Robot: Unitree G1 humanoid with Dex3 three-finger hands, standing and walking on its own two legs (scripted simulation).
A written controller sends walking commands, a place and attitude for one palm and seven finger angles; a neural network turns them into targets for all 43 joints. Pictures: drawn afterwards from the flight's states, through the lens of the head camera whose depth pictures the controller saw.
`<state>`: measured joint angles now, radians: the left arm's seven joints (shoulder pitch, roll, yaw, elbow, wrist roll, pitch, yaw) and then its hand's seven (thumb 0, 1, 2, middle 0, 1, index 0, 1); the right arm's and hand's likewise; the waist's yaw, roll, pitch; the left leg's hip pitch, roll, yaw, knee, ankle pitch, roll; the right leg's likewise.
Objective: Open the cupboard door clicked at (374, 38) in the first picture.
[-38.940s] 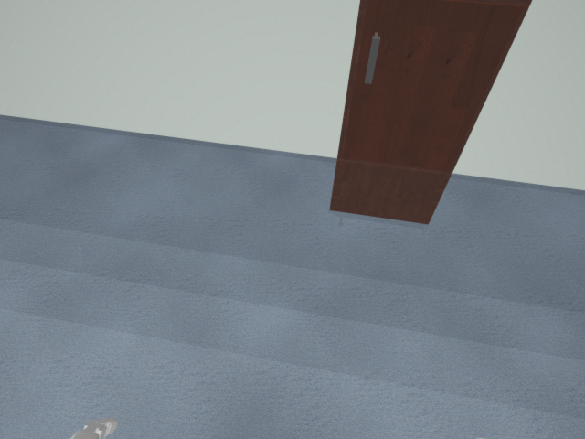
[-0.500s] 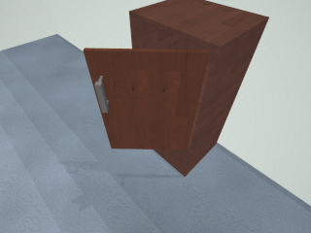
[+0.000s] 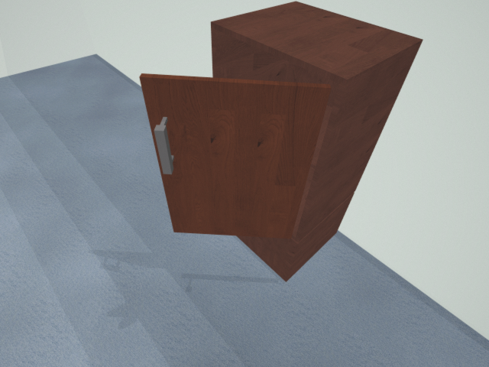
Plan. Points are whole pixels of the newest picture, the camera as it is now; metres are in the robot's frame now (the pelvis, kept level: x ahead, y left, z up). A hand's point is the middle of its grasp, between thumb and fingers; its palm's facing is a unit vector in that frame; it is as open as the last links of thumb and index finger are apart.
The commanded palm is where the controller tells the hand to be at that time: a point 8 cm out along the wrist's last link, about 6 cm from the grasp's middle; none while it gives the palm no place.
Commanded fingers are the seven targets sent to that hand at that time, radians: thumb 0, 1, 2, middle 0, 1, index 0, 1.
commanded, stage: shuffle to correct the standing spot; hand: left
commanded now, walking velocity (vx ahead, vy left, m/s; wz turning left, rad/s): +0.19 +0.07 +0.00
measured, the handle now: (166, 145) +0.62 +0.24 +0.00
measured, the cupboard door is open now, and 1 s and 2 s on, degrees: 44 44 44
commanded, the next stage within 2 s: come to a stop and stand still in 0.20 s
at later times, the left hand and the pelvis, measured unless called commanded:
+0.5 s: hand out of the picture +0.15 +0.19 -0.17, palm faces +0.01 -0.98 -0.22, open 7.3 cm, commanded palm none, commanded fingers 0.00 0.90 0.90 -0.20 -0.30 -0.20 -0.30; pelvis +0.07 +0.01 +0.00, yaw -1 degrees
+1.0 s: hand out of the picture +0.08 +0.18 -0.17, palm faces +0.05 -0.96 -0.29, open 7.3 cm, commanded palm none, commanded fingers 0.00 0.90 0.90 -0.20 -0.30 -0.20 -0.30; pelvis +0.05 -0.02 -0.01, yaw +0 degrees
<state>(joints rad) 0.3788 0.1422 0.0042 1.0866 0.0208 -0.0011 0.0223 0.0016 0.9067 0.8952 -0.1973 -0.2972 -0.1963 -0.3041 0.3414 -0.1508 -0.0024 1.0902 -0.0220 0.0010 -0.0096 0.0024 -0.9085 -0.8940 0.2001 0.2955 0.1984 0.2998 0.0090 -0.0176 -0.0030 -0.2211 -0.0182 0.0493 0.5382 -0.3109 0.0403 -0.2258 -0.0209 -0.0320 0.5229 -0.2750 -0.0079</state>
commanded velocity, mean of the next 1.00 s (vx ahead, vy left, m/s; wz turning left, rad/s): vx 0.01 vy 0.03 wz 0.00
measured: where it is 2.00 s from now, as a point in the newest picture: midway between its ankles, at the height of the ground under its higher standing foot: outside the picture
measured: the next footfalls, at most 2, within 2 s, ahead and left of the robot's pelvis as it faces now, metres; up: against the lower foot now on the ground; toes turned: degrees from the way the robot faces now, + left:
right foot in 0.48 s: +0.17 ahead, -0.10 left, +0.00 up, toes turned -1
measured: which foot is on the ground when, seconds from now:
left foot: down 0.00-1.00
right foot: down 0.00-0.16, up 0.18-0.46, down 0.48-1.00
